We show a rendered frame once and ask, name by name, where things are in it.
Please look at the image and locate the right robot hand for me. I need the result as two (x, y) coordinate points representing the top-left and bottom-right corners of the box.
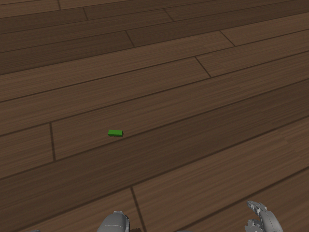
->
(245, 201), (283, 232)

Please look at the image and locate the small box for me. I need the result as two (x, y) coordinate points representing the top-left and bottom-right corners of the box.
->
(108, 130), (123, 137)

